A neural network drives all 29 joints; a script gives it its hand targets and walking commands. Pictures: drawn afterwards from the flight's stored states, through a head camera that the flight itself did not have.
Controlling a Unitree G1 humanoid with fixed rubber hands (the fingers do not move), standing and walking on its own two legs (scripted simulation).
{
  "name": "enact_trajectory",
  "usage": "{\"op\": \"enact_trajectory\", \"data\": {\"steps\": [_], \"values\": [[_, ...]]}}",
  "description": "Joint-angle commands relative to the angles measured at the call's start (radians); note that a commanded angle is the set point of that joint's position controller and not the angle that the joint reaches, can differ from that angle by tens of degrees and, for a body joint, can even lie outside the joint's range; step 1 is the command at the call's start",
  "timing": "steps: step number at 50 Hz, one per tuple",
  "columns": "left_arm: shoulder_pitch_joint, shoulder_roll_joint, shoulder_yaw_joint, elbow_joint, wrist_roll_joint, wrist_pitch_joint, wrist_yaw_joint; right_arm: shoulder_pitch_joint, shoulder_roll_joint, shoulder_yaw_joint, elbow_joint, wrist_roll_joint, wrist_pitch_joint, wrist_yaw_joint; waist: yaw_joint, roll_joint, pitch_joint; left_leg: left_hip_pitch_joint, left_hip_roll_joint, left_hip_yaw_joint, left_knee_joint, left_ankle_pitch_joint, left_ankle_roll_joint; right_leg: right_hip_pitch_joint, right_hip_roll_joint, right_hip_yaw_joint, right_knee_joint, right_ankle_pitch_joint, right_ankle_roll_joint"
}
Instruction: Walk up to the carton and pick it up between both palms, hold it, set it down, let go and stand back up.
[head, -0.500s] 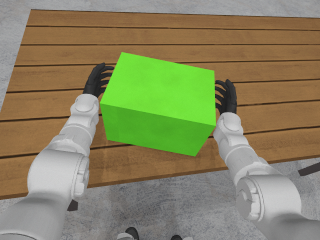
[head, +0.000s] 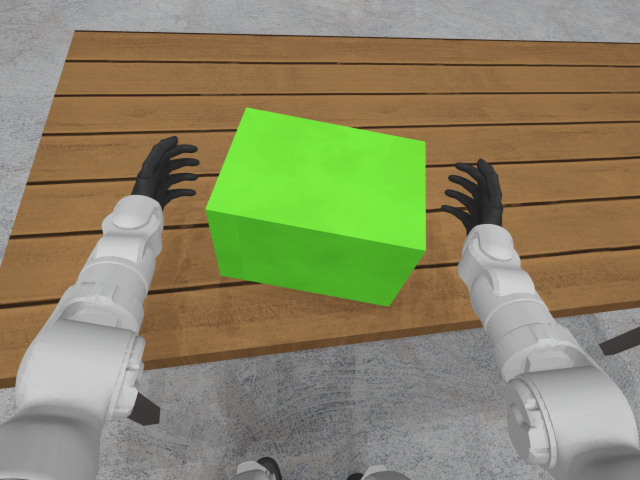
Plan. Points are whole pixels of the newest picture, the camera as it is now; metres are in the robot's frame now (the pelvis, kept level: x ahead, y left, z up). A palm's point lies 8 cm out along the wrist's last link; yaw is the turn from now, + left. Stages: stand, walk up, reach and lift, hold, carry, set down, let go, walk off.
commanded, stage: set down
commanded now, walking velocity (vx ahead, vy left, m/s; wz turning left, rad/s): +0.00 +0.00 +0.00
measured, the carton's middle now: (320, 210) +0.48 -0.03 +0.01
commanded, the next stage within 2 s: none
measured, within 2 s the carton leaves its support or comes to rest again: neither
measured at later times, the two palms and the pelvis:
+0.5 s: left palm (148, 213) +0.45 +0.20 +0.04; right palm (469, 247) +0.37 -0.20 +0.05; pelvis +0.01 +0.00 +0.01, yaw -1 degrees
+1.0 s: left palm (118, 250) +0.40 +0.23 +0.04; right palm (477, 278) +0.33 -0.20 +0.05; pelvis +0.01 +0.00 +0.02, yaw -1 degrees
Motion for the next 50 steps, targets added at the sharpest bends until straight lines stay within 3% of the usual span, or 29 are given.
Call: {"op": "enact_trajectory", "data": {"steps": [1, 13, 29, 38, 50], "values": [[-0.539, 0.146, 0.026, -0.22, -0.021, -0.035, -0.018, -0.397, -0.177, -0.026, -0.261, -0.037, -0.04, 0.002, -0.011, 0.233, -0.68, 0.879, 0.017, -0.159, -0.053, 0.073, -0.145, -0.041, 0.048, -0.058, -0.058, 0.228, -0.061], [-0.431, 0.157, 0.087, -0.27, 0.025, 0.002, -0.039, -0.301, -0.131, -0.023, -0.28, -0.075, -0.077, -0.021, 0.021, 0.235, -0.618, 0.912, 0.033, -0.167, -0.033, 0.158, -0.159, -0.042, 0.047, -0.05, -0.067, 0.243, -0.055], [-0.193, 0.15, 0.151, -0.496, 0.037, 0.028, -0.053, -0.079, -0.085, 0.003, -0.404, -0.09, -0.141, -0.034, 0.058, 0.212, -0.558, 1.006, 0.037, -0.138, -0.051, 0.306, -0.171, 0.057, 0.057, -0.035, -0.143, 0.303, -0.059], [-0.084, 0.154, 0.158, -0.571, 0.031, 0.041, -0.063, 0.036, -0.091, 0.004, -0.447, -0.087, -0.147, -0.028, 0.071, 0.219, -0.448, 0.997, 0.05, -0.146, -0.096, 0.264, -0.176, 0.13, 0.062, -0.028, -0.162, 0.297, -0.059], [0.031, 0.165, 0.172, -0.605, 0.011, 0.027, -0.076, 0.148, -0.065, 0.01, -0.524, -0.094, -0.136, -0.032, 0.107, 0.176, -0.349, 0.943, 0.052, -0.14, -0.163, 0.122, -0.152, 0.246, 0.054, -0.007, -0.194, 0.27, -0.055]]}}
